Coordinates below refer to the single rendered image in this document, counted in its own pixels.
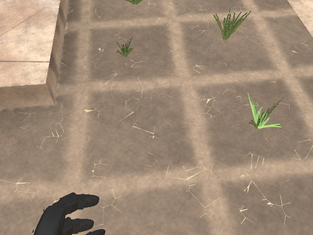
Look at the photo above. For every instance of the robot left hand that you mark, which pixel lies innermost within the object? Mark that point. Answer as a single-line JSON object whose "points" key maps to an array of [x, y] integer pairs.
{"points": [[53, 221]]}

